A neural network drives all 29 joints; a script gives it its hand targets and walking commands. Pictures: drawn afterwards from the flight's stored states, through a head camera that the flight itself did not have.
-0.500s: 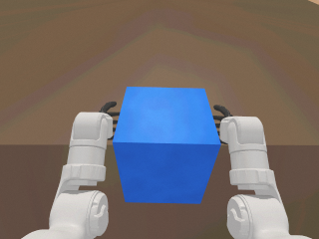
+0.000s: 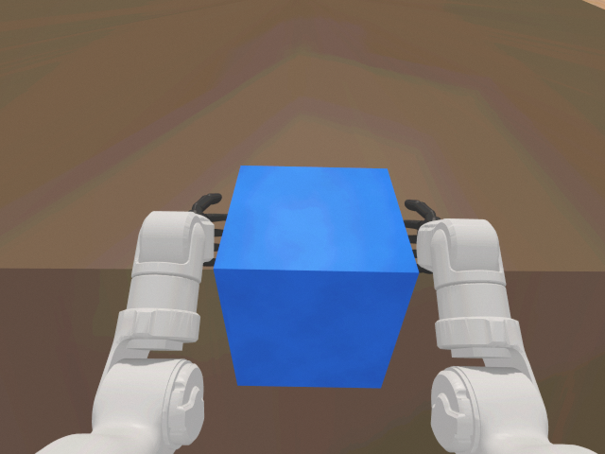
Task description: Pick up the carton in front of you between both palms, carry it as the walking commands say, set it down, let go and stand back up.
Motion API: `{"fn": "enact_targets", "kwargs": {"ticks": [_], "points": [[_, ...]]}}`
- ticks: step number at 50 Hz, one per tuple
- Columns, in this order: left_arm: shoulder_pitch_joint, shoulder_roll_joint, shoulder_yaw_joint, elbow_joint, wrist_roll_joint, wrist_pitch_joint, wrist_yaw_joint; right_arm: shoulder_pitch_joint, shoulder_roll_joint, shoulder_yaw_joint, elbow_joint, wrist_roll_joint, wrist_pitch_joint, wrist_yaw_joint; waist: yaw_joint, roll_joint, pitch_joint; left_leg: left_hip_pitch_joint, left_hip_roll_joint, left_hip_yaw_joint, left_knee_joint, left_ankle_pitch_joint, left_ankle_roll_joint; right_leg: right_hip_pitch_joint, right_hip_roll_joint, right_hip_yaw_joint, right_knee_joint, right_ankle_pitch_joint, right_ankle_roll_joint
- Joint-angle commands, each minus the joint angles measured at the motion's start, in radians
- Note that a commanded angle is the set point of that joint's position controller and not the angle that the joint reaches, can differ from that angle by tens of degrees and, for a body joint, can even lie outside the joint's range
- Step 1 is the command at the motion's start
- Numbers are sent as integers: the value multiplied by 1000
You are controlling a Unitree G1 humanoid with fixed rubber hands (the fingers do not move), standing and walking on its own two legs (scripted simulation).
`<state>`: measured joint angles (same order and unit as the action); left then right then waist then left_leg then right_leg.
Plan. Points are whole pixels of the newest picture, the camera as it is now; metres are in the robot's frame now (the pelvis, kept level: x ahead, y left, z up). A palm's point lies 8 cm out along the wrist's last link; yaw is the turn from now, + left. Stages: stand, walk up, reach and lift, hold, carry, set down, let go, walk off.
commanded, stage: carry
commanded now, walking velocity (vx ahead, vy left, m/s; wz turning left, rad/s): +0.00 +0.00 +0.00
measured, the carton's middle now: (311, 278) +0.35 +0.00 +0.06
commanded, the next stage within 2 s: none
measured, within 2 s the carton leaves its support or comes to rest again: neither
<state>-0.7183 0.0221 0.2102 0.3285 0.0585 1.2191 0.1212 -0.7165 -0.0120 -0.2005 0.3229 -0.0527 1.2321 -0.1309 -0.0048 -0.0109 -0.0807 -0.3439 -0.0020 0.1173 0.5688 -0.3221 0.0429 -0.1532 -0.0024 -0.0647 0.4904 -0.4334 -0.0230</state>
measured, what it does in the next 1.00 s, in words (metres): stands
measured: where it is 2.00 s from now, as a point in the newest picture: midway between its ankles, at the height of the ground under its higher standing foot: outside the picture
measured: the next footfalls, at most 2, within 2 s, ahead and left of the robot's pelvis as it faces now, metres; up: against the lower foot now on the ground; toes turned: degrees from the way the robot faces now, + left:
none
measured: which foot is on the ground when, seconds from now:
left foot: down 0.00-1.00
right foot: down 0.00-1.00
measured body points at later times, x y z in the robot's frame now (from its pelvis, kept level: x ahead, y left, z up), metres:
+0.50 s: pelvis -0.01 +0.00 +0.00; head -0.04 +0.00 +0.45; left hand +0.35 +0.15 +0.13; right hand +0.35 -0.15 +0.13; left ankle +0.06 +0.09 -0.73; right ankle -0.04 -0.09 -0.74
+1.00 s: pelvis -0.02 +0.00 +0.00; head -0.04 -0.01 +0.45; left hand +0.35 +0.15 +0.13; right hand +0.34 -0.16 +0.13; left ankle +0.06 +0.09 -0.73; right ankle -0.04 -0.09 -0.74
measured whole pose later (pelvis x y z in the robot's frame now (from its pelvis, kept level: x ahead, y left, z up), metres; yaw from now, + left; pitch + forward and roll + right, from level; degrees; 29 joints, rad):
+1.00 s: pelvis -0.02 +0.00 +0.00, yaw +0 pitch -1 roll +1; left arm -0.72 0.02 0.21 0.30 0.06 1.22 0.12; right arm -0.71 -0.01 -0.20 0.29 -0.05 1.23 -0.13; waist -0.01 -0.01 -0.06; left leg -0.37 0.01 0.11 0.56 -0.29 0.04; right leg -0.19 0.01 -0.07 0.50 -0.41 -0.03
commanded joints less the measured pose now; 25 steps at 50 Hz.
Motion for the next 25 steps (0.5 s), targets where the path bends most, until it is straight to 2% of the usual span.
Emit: {"fn": "enact_targets", "kwargs": {"ticks": [1, 25], "points": [[-752, -1140, -492, -129, -417, -24, -235, -758, 1124, 487, -134, 405, -39, 237, 2, 5, -336, 194, 125, -146, -62, 188, 42, 8, -115, 92, -71, 207, -27], [-746, -1140, -503, -142, -415, -22, -235, -757, 1125, 499, -151, 407, -37, 238, 2, 4, -347, 187, 127, -143, -62, 190, 39, 0, -115, 96, -65, 219, -30]]}}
